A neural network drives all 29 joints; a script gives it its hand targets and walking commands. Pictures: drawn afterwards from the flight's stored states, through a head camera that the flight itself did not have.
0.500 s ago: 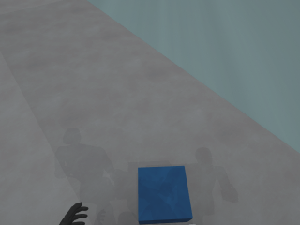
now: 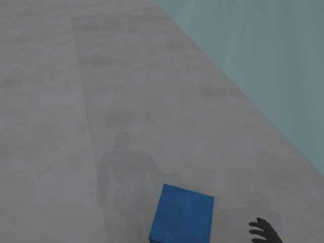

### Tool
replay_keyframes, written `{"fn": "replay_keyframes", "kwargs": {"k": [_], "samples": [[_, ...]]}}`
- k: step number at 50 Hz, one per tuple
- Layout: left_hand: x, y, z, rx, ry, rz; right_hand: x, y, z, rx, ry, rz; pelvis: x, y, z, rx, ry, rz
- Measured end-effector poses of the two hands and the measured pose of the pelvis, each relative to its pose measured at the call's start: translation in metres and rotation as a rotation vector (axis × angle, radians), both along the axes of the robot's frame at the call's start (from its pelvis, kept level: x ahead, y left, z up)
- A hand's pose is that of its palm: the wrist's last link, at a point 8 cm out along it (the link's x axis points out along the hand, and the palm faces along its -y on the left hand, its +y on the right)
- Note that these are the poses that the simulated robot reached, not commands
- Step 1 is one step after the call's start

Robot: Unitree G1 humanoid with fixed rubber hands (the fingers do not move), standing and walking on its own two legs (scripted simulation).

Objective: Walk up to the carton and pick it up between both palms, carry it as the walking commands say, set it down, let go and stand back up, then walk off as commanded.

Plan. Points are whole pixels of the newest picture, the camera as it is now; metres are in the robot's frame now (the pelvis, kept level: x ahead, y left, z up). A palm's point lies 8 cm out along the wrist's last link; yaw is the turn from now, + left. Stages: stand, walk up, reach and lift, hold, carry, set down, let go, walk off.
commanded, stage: stand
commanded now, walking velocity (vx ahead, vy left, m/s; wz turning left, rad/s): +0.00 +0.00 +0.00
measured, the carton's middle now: (182, 220) +0.36 -0.04 -0.69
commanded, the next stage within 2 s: none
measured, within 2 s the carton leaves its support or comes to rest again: neither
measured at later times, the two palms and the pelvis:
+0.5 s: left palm out of the picture +0.03 +0.23 -0.12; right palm out of the picture +0.03 -0.26 -0.13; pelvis -0.01 -0.02 +0.01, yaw -1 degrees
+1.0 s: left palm out of the picture -0.03 +0.19 -0.13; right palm out of the picture -0.03 -0.24 -0.14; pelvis +0.00 -0.03 +0.01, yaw -2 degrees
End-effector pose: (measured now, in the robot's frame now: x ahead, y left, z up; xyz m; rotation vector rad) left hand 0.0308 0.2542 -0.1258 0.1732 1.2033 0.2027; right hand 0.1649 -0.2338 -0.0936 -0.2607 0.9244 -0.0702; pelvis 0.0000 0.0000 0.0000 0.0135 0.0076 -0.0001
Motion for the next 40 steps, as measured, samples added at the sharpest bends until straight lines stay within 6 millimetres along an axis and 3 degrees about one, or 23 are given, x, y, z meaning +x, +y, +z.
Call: {"fn": "replay_keyframes", "kwargs": {"k": [3, 8, 19, 29, 40], "samples": [[-0.005, -0.007, 0.001, -0.021, 0.011, -0.002, -0.003, 0.002, 0.004, 0.006, 0.001, 0.005, 0.001, -0.002, 0.004, -0.008, -0.008, -0.002], [0.004, -0.010, 0.007, -0.011, -0.017, -0.019, -0.019, -0.004, -0.003, 0.016, 0.033, -0.026, 0.001, -0.005, 0.007, -0.010, -0.019, -0.003], [0.012, -0.016, 0.011, 0.019, -0.014, -0.029, -0.097, -0.022, -0.029, 0.011, 0.233, -0.115, -0.004, -0.012, 0.009, -0.005, -0.028, -0.011], [-0.010, -0.031, 0.004, 0.000, 0.073, -0.017, -0.150, -0.023, -0.039, 0.019, 0.382, -0.160, -0.006, -0.018, 0.011, -0.003, -0.033, -0.018], [-0.043, -0.051, -0.003, -0.030, 0.173, 0.003, -0.178, -0.013, -0.046, 0.055, 0.469, -0.172, -0.006, -0.025, 0.011, -0.002, -0.032, -0.023]]}}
